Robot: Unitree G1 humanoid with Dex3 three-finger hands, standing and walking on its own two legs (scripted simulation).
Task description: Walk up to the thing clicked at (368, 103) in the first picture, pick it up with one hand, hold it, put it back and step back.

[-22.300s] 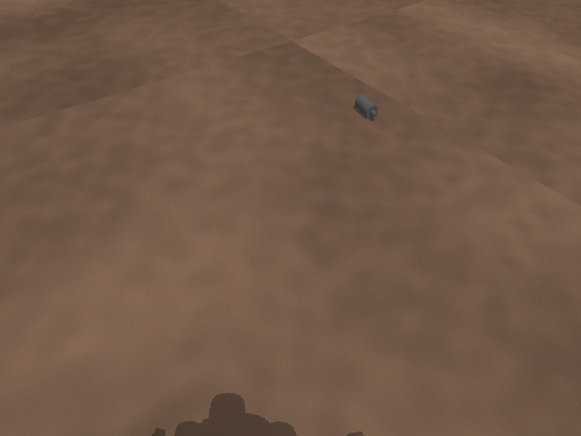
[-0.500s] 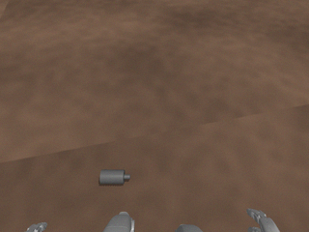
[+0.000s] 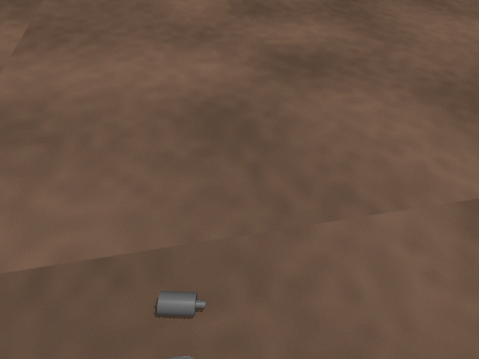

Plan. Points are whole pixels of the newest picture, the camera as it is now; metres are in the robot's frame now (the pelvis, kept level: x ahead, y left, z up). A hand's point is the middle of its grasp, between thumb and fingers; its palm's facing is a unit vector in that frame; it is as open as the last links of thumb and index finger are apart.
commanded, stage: walk up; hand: left
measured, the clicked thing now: (182, 303) +0.44 +0.19 -0.71
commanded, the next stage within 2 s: stand in 1.04 s
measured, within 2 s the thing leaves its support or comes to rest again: neither
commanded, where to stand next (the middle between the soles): +0.06 -0.03 m, yaw -1 degrees
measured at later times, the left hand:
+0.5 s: hand out of the picture +0.14 +0.22 -0.15, palm faces -0.04 -0.93 -0.36, open 7.3 cm
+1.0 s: hand out of the picture +0.13 +0.22 -0.13, palm faces +0.02 -0.95 -0.32, open 7.3 cm
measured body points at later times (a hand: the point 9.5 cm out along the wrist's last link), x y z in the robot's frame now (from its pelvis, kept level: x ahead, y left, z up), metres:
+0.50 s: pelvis +0.03 -0.03 -0.01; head +0.07 -0.03 +0.44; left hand +0.15 +0.27 -0.12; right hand +0.11 -0.34 -0.13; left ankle +0.05 +0.10 -0.72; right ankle +0.09 -0.16 -0.72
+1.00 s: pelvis +0.05 -0.04 +0.02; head +0.06 -0.04 +0.47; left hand +0.13 +0.27 -0.11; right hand +0.13 -0.34 -0.11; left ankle +0.05 +0.10 -0.72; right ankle +0.09 -0.16 -0.72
